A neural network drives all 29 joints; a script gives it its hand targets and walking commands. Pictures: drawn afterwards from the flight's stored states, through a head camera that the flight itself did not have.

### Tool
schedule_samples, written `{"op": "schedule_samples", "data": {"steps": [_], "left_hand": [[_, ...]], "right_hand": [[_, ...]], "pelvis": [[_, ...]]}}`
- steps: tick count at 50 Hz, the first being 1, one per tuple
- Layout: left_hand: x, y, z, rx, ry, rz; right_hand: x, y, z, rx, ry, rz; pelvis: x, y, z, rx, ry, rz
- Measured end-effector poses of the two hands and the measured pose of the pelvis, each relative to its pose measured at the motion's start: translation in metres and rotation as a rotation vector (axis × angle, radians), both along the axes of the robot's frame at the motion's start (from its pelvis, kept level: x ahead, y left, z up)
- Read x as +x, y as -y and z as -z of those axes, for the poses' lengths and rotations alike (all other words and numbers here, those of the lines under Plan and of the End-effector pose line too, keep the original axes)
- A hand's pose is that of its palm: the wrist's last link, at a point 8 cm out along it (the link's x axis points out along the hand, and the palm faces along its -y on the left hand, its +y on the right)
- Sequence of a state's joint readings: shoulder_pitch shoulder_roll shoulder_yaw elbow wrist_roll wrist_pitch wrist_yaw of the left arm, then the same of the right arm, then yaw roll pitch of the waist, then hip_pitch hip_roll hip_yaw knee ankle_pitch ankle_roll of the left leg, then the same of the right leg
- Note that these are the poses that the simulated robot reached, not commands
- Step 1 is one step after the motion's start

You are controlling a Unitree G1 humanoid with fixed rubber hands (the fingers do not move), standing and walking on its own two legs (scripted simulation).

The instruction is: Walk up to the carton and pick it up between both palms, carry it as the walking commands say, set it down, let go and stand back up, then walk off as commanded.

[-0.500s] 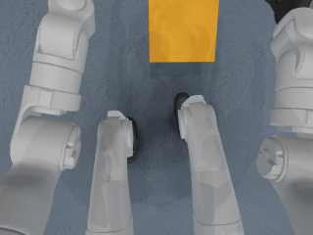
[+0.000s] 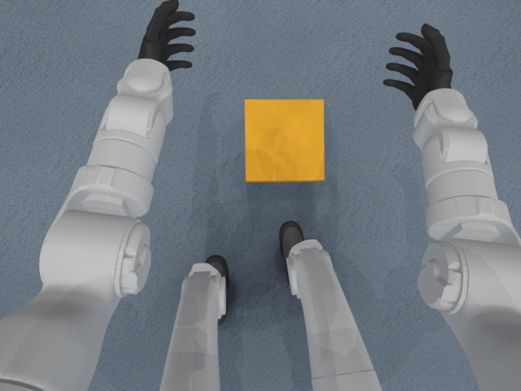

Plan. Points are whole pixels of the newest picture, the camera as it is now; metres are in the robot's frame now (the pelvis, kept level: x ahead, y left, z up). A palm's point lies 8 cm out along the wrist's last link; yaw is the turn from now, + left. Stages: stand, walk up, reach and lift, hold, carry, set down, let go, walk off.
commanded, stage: let go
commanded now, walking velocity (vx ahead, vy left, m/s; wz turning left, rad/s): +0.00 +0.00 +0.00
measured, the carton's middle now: (281, 145) +0.47 -0.13 -0.56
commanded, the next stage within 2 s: stand in 1.36 s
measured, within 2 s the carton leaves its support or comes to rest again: neither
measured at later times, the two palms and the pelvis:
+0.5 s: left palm (38, 211) +0.37 +0.18 +0.00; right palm (493, 228) +0.29 -0.26 +0.01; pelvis +0.04 +0.02 +0.08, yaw +0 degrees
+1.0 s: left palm out of the picture +0.24 +0.23 +0.05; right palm (504, 307) +0.23 -0.23 +0.04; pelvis +0.08 +0.01 +0.12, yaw -1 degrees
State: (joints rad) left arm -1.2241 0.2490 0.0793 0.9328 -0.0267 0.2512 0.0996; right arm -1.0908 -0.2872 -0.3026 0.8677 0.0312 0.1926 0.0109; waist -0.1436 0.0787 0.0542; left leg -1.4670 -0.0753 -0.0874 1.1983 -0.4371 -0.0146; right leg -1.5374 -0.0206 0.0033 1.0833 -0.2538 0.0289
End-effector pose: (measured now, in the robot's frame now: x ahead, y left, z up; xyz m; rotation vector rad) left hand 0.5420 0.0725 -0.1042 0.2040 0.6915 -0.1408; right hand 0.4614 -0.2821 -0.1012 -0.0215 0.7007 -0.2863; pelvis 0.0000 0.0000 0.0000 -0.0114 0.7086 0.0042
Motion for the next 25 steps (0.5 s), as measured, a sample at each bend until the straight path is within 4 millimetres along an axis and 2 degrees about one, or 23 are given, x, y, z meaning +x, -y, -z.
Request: {"op": "schedule_samples", "data": {"steps": [3, 6, 11, 17, 22, 25], "left_hand": [[-0.009, -0.003, 0.013, 0.013, -0.031, -0.01], [-0.025, -0.01, 0.021, 0.014, -0.041, -0.032], [-0.069, -0.034, 0.012, 0.002, -0.026, -0.1], [-0.127, -0.07, -0.026, 0.025, -0.055, -0.16], [-0.159, -0.097, -0.074, 0.026, -0.019, -0.206], [-0.171, -0.11, -0.1, 0.02, 0.017, -0.218]], "right_hand": [[-0.001, -0.005, 0.007, 0.002, -0.034, -0.029], [-0.007, -0.007, 0.009, -0.006, -0.051, -0.055], [-0.037, -0.007, -0.008, -0.052, -0.062, -0.116], [-0.102, -0.015, -0.034, -0.054, -0.155, -0.156], [-0.152, -0.024, -0.08, -0.073, -0.167, -0.182], [-0.17, -0.024, -0.111, -0.091, -0.121, -0.168]], "pelvis": [[0.009, 0.001, -0.007, 0.002, -0.019, 0.001], [0.017, 0.002, -0.016, 0.004, -0.008, 0.001], [0.023, 0.001, -0.04, 0.004, 0.141, 0.0], [0.03, -0.008, -0.062, -0.005, 0.304, -0.003], [0.038, -0.016, -0.072, -0.017, 0.353, -0.003], [0.041, -0.021, -0.08, -0.022, 0.382, -0.004]]}}
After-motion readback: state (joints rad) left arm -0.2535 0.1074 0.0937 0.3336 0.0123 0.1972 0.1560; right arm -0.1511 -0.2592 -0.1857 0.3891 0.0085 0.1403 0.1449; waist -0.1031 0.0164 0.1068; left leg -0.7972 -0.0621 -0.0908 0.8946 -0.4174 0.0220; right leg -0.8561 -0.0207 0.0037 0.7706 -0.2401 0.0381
